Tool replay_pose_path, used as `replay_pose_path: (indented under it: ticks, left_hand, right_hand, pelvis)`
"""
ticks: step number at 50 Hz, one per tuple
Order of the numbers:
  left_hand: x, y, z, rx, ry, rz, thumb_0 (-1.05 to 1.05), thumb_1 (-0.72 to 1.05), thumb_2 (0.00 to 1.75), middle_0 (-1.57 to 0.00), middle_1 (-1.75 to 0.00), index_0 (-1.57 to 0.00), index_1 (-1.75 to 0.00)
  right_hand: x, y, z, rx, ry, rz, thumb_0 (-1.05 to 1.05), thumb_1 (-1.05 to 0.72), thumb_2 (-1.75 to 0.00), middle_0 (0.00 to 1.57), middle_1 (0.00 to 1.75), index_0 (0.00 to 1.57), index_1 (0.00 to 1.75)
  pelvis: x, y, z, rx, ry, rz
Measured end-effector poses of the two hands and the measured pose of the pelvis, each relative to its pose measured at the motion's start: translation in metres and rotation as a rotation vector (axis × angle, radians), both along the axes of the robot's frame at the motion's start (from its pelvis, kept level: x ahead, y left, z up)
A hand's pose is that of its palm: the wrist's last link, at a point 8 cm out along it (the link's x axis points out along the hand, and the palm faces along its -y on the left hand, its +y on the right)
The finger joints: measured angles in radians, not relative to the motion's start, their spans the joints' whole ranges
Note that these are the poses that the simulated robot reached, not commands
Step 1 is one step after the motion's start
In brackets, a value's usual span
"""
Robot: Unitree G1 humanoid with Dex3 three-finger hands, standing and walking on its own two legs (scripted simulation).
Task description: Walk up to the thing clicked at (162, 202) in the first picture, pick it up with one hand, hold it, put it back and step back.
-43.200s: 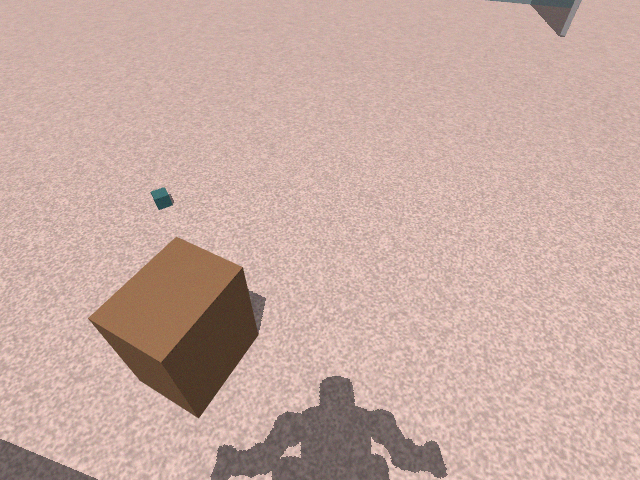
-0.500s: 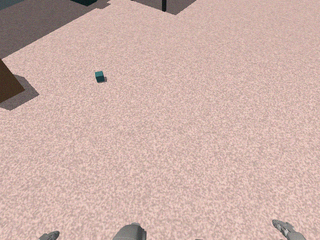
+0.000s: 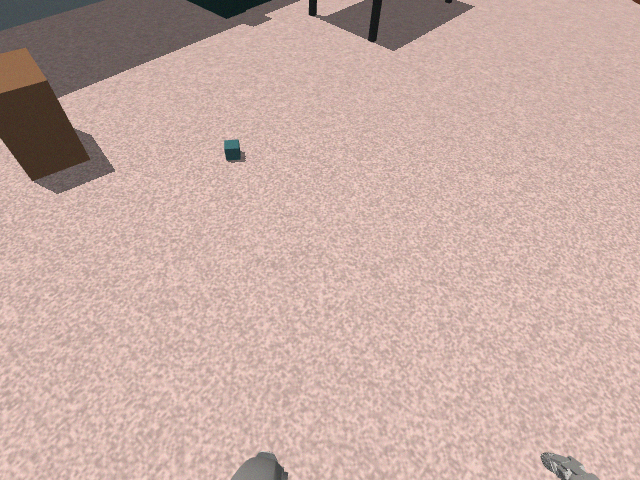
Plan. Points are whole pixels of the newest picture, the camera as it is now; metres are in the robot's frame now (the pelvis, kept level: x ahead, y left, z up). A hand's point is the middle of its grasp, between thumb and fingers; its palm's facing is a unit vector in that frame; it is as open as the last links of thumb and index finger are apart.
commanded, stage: walk up
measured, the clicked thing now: (232, 150) +1.56 +0.36 -0.71
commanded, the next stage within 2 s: stand in 1.44 s
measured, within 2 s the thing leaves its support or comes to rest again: neither
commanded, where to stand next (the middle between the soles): +0.09 -0.02 m, yaw +6 degrees
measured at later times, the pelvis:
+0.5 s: pelvis +0.02 +0.00 +0.02, yaw +8 degrees
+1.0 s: pelvis +0.02 -0.02 +0.02, yaw +8 degrees
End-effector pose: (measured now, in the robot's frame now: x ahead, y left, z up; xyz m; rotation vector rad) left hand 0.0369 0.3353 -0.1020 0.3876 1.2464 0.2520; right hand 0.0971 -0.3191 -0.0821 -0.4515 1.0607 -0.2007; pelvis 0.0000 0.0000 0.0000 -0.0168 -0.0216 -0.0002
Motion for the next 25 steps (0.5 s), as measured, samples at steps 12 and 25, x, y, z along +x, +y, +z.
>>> replay_pose_path:
  ticks: [12,25]
  left_hand:
    - [-0.053,-0.026,0.045,0.038,-0.016,0.095,0.01,0.9,0.9,-0.2,-0.3,-0.21,-0.3]
    - [-0.028,-0.021,0.01,-0.06,-0.015,0.118,0.01,0.91,0.9,-0.2,-0.3,-0.21,-0.3]
  right_hand:
    - [0.004,-0.005,-0.011,0.091,0.104,0.05,0.01,-0.91,-0.9,0.2,0.3,0.21,0.3]
    - [0.042,0.026,0.009,0.061,0.029,0.095,0.0,-0.91,-0.9,0.2,0.3,0.21,0.3]
  pelvis:
    - [0.005,-0.014,0.024,0.044,-0.011,0.074]
    - [0.017,-0.002,0.021,0.017,-0.028,0.133]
